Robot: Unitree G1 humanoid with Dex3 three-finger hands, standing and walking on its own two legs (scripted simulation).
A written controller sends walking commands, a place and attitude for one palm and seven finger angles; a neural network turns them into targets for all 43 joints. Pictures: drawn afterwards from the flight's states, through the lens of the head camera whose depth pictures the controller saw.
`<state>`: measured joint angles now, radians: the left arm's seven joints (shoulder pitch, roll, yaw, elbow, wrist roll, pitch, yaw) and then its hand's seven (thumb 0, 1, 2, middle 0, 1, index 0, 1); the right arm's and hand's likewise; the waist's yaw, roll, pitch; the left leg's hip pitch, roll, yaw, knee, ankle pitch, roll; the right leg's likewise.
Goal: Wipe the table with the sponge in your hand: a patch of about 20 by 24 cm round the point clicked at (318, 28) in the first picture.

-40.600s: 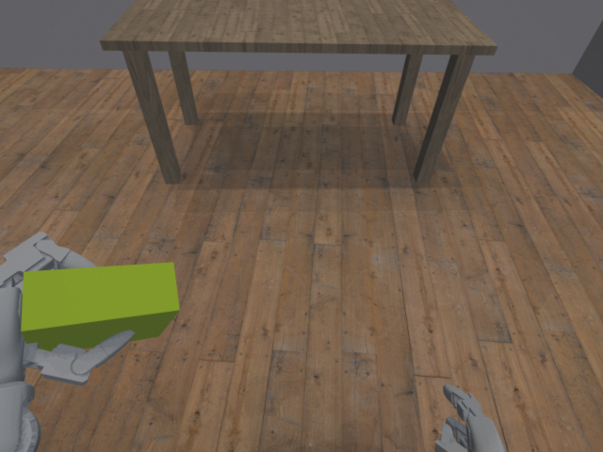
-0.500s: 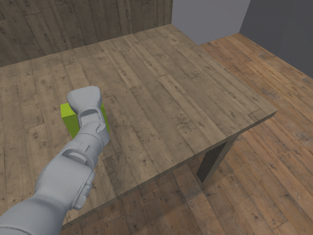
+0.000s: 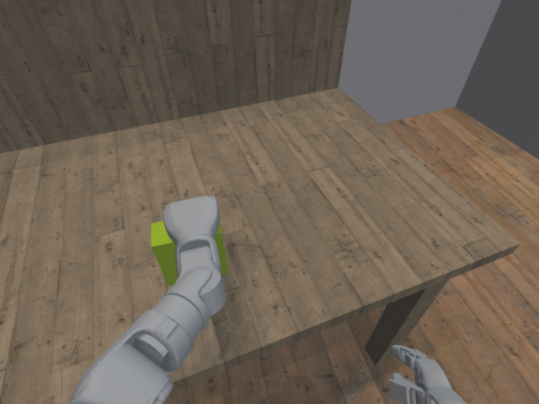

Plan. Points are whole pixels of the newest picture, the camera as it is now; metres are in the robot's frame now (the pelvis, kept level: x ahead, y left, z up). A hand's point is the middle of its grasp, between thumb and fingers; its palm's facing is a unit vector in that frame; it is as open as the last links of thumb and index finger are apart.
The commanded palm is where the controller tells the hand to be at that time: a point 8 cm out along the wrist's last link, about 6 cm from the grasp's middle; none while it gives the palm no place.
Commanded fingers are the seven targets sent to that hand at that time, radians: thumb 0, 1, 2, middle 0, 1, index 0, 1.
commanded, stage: wipe back along the third lane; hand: left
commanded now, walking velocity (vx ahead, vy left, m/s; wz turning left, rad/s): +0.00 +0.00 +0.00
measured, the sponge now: (194, 256) +0.37 +0.18 -0.01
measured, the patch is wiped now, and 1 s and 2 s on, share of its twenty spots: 1.00 1.00 1.00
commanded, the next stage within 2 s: slide back across to the middle lane in 1.00 s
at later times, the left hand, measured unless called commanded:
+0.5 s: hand (200, 268) +0.31 +0.15 +0.04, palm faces +0.00 -0.04 -1.00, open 9.4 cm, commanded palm +0.26 +0.13 +0.07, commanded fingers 0.00 0.10 1.30 -1.20 -1.60 -1.20 -1.60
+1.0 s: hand (208, 284) +0.29 +0.13 +0.04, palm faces +0.01 -0.05 -1.00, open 9.4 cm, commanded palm +0.24 +0.11 +0.07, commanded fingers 0.00 0.10 1.30 -1.20 -1.60 -1.20 -1.60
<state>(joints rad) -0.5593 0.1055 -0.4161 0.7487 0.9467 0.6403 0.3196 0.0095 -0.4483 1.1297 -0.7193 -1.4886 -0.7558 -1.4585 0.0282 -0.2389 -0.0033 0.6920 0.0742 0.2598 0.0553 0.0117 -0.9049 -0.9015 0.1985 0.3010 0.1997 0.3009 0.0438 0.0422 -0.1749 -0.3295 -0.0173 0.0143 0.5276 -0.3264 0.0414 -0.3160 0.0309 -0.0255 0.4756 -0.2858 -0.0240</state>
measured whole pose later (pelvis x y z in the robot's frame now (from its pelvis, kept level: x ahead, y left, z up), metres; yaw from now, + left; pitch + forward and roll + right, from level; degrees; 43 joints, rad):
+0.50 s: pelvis -0.04 -0.01 +0.00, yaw -1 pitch +3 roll +0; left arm -0.43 0.13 -0.43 0.62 0.95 0.64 0.30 0.02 -0.45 1.12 -0.72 -1.49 -0.76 -1.45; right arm 0.07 -0.24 0.02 0.69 0.09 0.26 0.04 0.01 -0.90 -0.90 0.20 0.30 0.20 0.30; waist 0.04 0.05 -0.14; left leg -0.29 -0.01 0.03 0.50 -0.27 0.02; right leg -0.30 0.04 -0.02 0.49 -0.25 -0.04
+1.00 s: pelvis -0.03 -0.04 +0.00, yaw +0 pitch +2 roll +0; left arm -0.31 0.14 -0.47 0.49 0.96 0.65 0.29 0.03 -0.44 1.12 -0.71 -1.50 -0.76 -1.46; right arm 0.00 -0.25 0.01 0.67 0.10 0.24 0.06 0.01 -0.90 -0.90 0.20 0.30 0.20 0.30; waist 0.07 0.06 -0.14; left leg -0.25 0.00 0.01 0.50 -0.28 0.00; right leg -0.27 0.05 -0.03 0.51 -0.27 -0.07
